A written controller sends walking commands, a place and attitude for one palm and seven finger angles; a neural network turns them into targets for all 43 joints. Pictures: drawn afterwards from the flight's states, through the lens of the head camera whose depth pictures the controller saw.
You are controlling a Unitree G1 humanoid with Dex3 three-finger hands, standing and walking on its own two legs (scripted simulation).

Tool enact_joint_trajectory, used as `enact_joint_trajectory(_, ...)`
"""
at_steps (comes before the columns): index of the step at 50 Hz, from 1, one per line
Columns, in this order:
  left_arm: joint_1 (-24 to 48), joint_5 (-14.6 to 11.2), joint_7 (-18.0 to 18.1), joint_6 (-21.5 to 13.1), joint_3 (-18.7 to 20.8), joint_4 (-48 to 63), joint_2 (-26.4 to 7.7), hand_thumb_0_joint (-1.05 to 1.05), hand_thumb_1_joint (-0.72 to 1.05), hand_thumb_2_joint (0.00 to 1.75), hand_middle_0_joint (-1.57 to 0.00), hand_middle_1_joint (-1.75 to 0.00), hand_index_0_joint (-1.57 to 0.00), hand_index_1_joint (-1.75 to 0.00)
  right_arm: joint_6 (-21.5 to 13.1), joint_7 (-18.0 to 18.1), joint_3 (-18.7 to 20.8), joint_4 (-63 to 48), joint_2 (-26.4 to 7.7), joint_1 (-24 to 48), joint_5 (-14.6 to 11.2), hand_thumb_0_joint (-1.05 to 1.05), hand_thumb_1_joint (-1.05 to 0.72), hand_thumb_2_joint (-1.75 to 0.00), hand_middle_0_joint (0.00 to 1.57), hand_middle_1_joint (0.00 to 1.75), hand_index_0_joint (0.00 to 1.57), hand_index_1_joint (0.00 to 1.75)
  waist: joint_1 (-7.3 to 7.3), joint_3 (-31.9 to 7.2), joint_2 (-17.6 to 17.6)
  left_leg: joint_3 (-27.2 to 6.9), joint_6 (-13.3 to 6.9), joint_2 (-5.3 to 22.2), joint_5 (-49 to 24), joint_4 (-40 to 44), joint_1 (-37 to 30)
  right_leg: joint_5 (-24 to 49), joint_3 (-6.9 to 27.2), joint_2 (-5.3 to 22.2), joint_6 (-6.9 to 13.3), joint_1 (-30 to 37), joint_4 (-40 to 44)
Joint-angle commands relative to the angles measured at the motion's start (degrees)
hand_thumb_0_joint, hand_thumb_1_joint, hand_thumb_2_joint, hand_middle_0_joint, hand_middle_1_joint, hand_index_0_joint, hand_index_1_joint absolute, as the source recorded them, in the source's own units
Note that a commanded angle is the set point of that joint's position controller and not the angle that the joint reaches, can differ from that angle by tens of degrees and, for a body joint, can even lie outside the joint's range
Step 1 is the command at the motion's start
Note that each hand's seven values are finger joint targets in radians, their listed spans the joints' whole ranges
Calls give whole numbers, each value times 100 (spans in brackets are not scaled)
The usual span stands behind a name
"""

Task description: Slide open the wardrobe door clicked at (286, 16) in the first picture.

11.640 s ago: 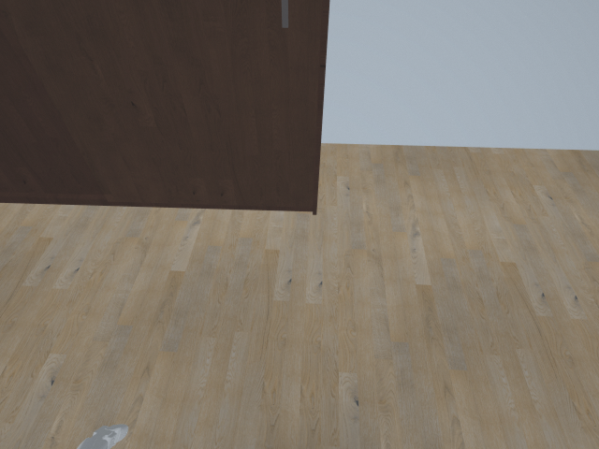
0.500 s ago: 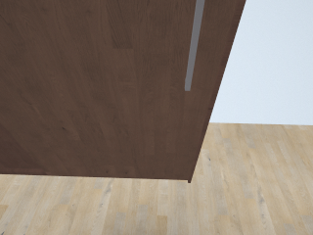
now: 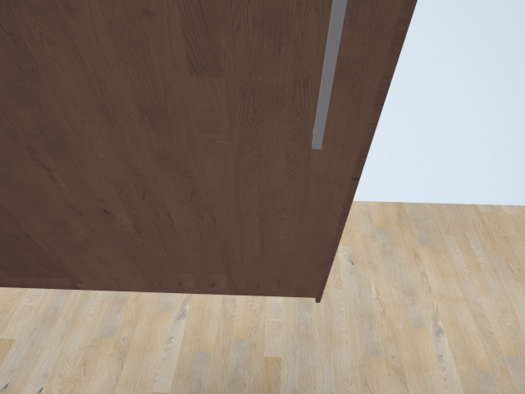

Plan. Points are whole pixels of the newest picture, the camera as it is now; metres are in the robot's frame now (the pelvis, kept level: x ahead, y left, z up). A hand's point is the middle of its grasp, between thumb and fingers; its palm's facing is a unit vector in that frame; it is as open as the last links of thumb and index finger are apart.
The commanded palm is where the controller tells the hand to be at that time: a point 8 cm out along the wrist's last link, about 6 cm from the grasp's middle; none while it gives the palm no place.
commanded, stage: look again from close up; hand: right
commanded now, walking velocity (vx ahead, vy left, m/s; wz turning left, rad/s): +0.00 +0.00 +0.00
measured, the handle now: (327, 66) +0.58 -0.07 +0.23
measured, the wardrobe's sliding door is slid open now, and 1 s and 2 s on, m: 0.00 0.00 0.00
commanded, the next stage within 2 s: shuffle to correct the standing spot in 0.42 s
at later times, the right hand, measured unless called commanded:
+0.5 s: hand out of the picture +0.01 -0.15 -0.17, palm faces +0.02 +0.98 -0.18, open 7.4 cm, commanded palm none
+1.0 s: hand out of the picture +0.02 -0.11 -0.18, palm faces +0.10 +0.99 -0.13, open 7.4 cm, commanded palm none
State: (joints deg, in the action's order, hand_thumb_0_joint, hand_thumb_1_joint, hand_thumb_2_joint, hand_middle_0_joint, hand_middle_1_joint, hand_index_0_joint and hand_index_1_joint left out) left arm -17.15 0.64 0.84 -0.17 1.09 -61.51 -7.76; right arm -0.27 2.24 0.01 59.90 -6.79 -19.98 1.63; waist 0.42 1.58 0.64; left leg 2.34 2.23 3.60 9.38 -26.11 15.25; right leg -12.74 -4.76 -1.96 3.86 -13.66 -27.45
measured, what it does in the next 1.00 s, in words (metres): shifts its weight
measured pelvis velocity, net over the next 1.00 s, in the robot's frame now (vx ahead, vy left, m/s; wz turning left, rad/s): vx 0.08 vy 0.03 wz -0.02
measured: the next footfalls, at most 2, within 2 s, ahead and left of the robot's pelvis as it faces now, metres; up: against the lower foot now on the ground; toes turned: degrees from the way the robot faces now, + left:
none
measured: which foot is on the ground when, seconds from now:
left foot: down 0.00-1.00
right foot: down 0.00-1.00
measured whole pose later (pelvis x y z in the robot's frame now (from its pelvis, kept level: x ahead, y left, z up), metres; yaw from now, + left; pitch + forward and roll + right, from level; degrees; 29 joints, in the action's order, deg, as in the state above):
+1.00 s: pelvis +0.08 +0.03 -0.01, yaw -1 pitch +1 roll +2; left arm -20.7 0.9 1.6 -0.4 1.5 -64.1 -7.4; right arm -1.7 1.2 2.3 62.4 -5.7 -24.6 1.5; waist 0.1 0.7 -0.7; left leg 5.3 -1.1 -0.5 19.0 -29.7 11.3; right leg -25.8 -4.8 3.1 1.4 -15.9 -41.2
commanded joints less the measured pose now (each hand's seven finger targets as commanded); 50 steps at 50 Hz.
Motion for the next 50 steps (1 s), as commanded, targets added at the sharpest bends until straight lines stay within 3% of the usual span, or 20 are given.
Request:
enact_joint_trajectory(1,-369,-5,32,-68,91,180,-617,0,90,90,-20,-30,-20,-30,-72,67,107,-157,-560,-441,-19,0,-90,-90,20,30,20,30,-22,306,-123,-341,-270,267,207,347,-221,-668,946,809,-173,-498,1015)
enact_joint_trajectory(19,-319,-10,31,-58,49,23,-586,0,90,90,-20,-30,-20,-30,-78,67,109,-71,-611,-273,-36,0,-90,-90,20,30,20,30,-24,335,-37,-403,-277,285,157,485,-263,-391,832,797,-215,-273,1008)
enact_joint_trajectory(26,-360,-12,40,-79,31,-32,-554,0,90,90,-20,-30,-20,-30,-100,62,109,-42,-613,-255,-49,0,-90,-90,20,30,20,30,-10,183,-49,-436,-295,306,15,511,-321,-41,739,777,-231,-95,908)
enact_joint_trajectory(28,-439,4,47,-71,16,-91,-537,0,90,90,-20,-30,-20,-30,-94,46,97,17,-577,-297,-43,0,-90,-90,20,30,20,30,5,115,-5,-396,-284,239,521,525,-337,-640,805,813,-222,-45,1010)
enact_joint_trajectory(31,-443,41,64,-12,65,-109,-618,0,90,90,-20,-30,-20,-30,-22,-5,123,36,-507,-339,-4,0,-90,-90,20,30,20,30,3,536,-258,-257,-258,79,1438,385,6,-2002,1033,956,-137,-357,1371)
enact_joint_trajectory(34,-471,49,77,-13,110,-82,-668,0,90,90,-20,-30,-20,-30,-17,-58,161,30,-450,-495,22,0,-90,-90,20,30,20,30,-49,729,-259,-159,-285,-2,1437,203,11,-2318,1180,1091,-9,-580,1428)
enact_joint_trajectory(41,-649,42,122,-101,114,-57,-538,0,90,90,-20,-30,-20,-30,-69,-115,234,38,-421,-768,-3,0,-90,-90,20,30,20,30,-55,786,-69,-483,-497,122,1321,257,48,-1656,901,993,20,-510,812)
enact_joint_trajectory(43,-652,27,124,-129,81,-30,-415,0,90,90,-20,-30,-20,-30,-98,-104,267,97,-495,-940,-15,0,-90,-90,20,30,20,30,-118,716,389,-803,-644,310,1236,478,-339,-1169,531,767,-57,-762,210)
enact_joint_trajectory(45,-521,31,116,-172,33,61,-238,0,90,90,-20,-30,-20,-30,-136,-67,345,223,-675,-1278,-42,0,-90,-90,20,30,20,30,-210,424,1032,-1507,-981,851,821,823,-1012,-838,-85,419,-228,-1228,-927)
enact_joint_trajectory(46,-324,39,106,-176,48,134,-225,0,90,90,-20,-30,-20,-30,-160,-50,374,277,-717,-1402,-50,0,-90,-90,20,30,20,30,-254,369,1072,-1765,-1201,1124,505,972,-1149,-1191,-127,459,-260,-1452,-1430)
enact_joint_trajectory(48,-67,20,77,-189,78,251,-201,0,90,90,-20,-30,-20,-30,-187,-20,379,293,-678,-1371,-15,0,-90,-90,20,30,20,30,-242,387,691,-1826,-1501,1326,-7,953,-1218,-1627,-83,589,-259,-1689,-1868)
enact_joint_trajectory(49,-79,2,68,-203,70,246,-165,0,90,90,-20,-30,-20,-30,-185,-8,369,256,-656,-1198,0,0,-90,-90,20,30,20,30,-151,371,488,-1638,-1497,1320,-409,770,-1095,-1599,-24,641,-266,-1502,-1612)
enact_joint_trajectory(50,-257,-9,83,-206,39,167,-94,0,90,90,-20,-30,-20,-30,-171,7,354,200,-585,-937,-7,0,-90,-90,20,30,20,30,6,346,379,-1323,-1356,1185,-852,513,-752,-1220,12,665,-287,-935,-961)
